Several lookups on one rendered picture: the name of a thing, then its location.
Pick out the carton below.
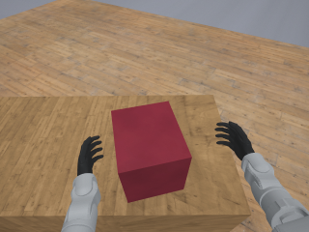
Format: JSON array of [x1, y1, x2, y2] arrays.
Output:
[[111, 101, 192, 203]]

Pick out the right robot upper arm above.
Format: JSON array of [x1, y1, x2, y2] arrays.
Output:
[[271, 216, 309, 232]]

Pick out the left robot hand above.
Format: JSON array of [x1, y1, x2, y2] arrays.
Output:
[[77, 135, 104, 176]]

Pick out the pedestal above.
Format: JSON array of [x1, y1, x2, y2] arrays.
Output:
[[0, 95, 252, 232]]

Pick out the robot right forearm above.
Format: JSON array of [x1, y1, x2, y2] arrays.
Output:
[[240, 153, 309, 230]]

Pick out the robot left forearm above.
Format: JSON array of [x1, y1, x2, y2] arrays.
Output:
[[61, 173, 101, 232]]

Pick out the right robot hand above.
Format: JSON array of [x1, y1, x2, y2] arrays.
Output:
[[214, 121, 255, 160]]

